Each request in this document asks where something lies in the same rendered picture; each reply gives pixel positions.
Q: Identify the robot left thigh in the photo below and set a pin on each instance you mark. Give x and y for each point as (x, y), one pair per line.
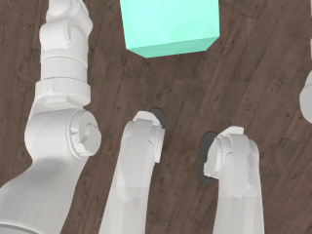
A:
(126, 207)

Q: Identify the robot left forearm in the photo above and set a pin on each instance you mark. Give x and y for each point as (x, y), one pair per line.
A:
(64, 58)

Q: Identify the right robot upper arm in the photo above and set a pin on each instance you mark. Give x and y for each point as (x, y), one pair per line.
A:
(305, 99)

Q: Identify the left robot foot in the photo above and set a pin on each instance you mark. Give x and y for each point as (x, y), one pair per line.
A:
(159, 114)

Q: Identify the left robot upper arm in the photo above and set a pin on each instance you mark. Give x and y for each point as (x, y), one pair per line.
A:
(59, 143)

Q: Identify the carton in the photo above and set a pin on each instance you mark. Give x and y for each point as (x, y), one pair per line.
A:
(157, 28)

